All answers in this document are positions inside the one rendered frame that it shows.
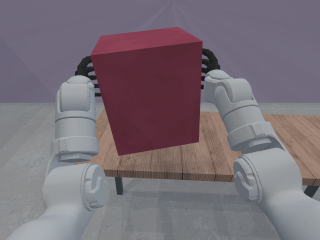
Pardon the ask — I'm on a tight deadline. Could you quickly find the carton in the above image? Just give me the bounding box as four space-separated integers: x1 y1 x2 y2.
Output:
90 27 203 156

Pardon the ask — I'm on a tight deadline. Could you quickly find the robot right forearm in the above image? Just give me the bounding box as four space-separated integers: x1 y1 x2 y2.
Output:
203 69 303 185

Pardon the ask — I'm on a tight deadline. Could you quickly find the robot left forearm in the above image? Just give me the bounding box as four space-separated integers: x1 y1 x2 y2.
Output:
42 75 99 206

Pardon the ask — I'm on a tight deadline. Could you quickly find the right robot upper arm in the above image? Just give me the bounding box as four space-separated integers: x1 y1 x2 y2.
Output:
233 147 320 240

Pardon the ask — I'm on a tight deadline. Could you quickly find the table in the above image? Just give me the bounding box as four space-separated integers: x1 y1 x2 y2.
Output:
74 108 320 198

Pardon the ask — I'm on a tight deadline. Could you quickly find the right robot hand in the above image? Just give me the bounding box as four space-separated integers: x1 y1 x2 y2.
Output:
201 48 221 90

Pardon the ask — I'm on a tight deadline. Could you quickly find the left robot hand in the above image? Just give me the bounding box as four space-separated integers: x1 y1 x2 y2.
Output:
75 56 102 97

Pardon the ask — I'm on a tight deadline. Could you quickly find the left robot upper arm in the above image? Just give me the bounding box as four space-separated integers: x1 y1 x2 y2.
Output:
6 162 109 240

